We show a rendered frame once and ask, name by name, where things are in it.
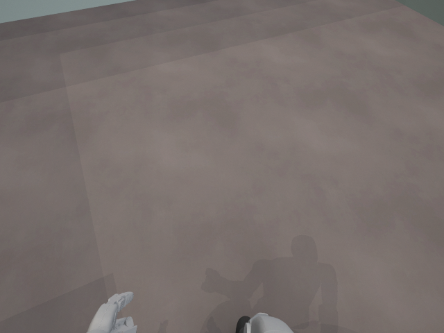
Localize left robot hand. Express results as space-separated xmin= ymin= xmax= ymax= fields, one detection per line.
xmin=88 ymin=292 xmax=137 ymax=333

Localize right robot foot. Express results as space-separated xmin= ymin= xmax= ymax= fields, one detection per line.
xmin=236 ymin=316 xmax=250 ymax=333

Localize right robot shin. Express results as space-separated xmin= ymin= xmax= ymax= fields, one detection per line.
xmin=250 ymin=313 xmax=268 ymax=320

